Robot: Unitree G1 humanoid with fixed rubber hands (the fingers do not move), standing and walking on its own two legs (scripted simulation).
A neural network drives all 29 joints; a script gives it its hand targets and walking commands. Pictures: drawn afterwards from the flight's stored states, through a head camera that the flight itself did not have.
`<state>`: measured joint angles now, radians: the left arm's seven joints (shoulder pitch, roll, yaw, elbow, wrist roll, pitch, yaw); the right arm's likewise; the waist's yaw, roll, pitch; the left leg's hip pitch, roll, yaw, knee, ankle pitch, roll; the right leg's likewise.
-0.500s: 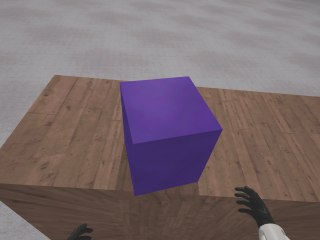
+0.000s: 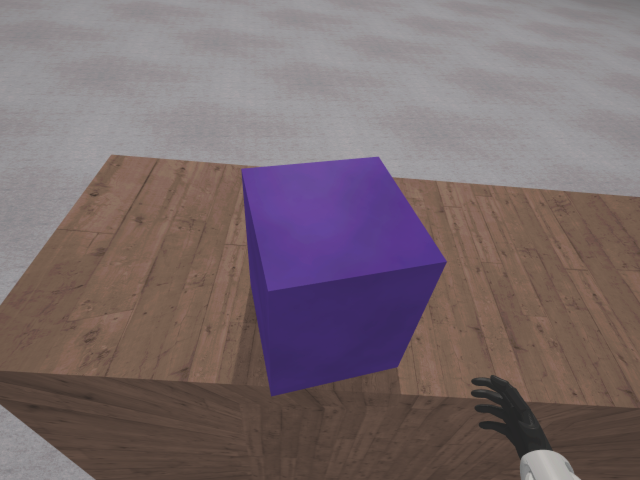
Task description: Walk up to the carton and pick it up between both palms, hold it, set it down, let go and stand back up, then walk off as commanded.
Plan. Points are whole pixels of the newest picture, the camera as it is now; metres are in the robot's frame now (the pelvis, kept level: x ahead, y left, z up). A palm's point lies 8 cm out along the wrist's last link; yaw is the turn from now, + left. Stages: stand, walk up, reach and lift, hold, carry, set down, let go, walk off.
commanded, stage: stand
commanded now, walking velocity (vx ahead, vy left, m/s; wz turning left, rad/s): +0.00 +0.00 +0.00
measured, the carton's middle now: (325, 275) +0.40 +0.01 +0.04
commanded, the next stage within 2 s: none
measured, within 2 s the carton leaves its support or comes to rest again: neither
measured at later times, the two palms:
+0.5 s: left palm out of the picture +0.08 +0.26 -0.13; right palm (527, 443) +0.20 -0.24 -0.02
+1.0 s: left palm out of the picture +0.07 +0.27 -0.13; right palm (528, 444) +0.20 -0.24 -0.02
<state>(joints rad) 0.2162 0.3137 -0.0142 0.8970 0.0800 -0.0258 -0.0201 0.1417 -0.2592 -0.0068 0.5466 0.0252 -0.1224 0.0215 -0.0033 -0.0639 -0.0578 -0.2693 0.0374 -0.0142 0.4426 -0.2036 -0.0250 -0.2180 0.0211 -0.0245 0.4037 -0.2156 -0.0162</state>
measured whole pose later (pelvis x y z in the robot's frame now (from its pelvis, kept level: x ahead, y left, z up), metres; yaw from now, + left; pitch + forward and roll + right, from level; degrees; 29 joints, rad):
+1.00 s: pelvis +0.00 +0.00 +0.00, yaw +0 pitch +1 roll -1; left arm 0.22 0.31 -0.01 0.98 0.08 -0.04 -0.03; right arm 0.14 -0.27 -0.01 0.56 0.03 -0.13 0.02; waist 0.00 -0.04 -0.08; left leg -0.27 0.04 -0.01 0.44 -0.20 -0.02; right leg -0.22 0.02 -0.02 0.40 -0.21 -0.02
